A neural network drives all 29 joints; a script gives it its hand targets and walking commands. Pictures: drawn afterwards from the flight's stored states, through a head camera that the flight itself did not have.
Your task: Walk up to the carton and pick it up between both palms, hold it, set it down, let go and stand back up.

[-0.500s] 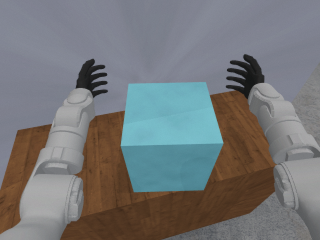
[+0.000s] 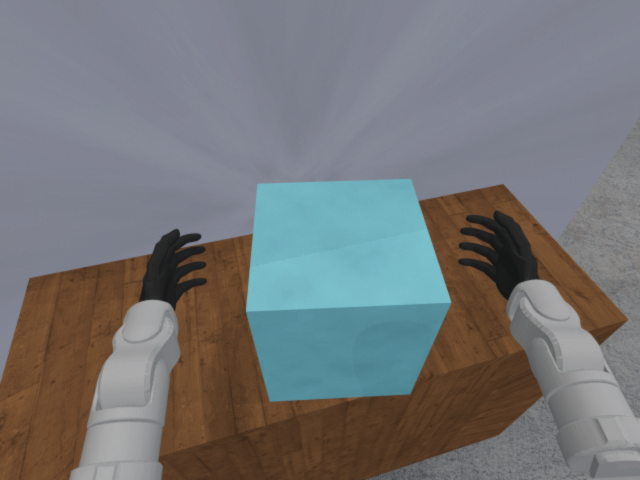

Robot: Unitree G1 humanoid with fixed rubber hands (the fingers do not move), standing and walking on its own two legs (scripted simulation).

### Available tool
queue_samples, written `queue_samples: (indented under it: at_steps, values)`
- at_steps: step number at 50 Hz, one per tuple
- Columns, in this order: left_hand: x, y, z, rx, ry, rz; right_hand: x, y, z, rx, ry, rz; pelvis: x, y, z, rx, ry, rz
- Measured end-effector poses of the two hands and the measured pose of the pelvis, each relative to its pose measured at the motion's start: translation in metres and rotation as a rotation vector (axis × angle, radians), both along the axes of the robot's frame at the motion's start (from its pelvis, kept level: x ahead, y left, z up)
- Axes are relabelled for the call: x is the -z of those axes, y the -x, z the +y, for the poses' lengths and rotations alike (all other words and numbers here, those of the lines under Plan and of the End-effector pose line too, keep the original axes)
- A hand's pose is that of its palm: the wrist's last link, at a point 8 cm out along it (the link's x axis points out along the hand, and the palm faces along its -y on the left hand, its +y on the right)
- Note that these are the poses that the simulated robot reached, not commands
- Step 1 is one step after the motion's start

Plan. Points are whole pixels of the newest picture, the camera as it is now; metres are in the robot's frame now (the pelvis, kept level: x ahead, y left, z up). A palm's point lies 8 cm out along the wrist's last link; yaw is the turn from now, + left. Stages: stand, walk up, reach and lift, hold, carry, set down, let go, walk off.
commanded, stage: set down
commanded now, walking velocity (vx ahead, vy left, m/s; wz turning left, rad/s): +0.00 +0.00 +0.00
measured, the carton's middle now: (337, 294) +0.38 -0.01 +0.01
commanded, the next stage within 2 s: none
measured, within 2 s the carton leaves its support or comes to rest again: neither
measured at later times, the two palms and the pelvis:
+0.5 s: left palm (172, 377) +0.26 +0.19 +0.02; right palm (514, 363) +0.26 -0.22 +0.02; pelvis +0.00 +0.00 +0.00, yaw -1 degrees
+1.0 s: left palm (169, 448) +0.20 +0.20 -0.03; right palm (521, 435) +0.19 -0.22 -0.03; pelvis +0.01 +0.01 +0.00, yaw -1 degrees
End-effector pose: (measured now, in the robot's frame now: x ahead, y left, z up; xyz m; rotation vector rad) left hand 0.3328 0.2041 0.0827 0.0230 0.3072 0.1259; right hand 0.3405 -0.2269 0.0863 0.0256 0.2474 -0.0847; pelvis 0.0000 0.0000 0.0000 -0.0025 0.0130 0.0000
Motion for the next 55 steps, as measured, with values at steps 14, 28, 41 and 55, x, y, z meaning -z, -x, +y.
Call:
queue_samples:
  at_steps: [14, 28, 41, 55]
  values:
    - [0.039, 0.051, -0.007, -0.014, -0.002, 0.015, 0.041, 0.063, 0.001, -0.007, 0.012, 0.025, -0.001, 0.005, 0.004, 0.024, -0.008, -0.022]
    - [0.065, 0.078, -0.011, -0.022, -0.014, -0.007, 0.066, 0.089, 0.01, -0.005, 0.023, 0.035, 0.0, 0.001, 0.004, 0.023, -0.008, -0.018]
    - [0.094, 0.117, -0.01, -0.02, -0.028, 0.008, 0.092, 0.131, 0.005, 0.022, 0.038, 0.073, 0.001, -0.012, 0.004, 0.012, -0.001, -0.069]
    - [0.119, 0.14, -0.003, -0.023, -0.048, 0.109, 0.119, 0.151, 0.012, 0.013, 0.044, 0.156, 0.003, -0.009, 0.006, 0.021, -0.005, -0.084]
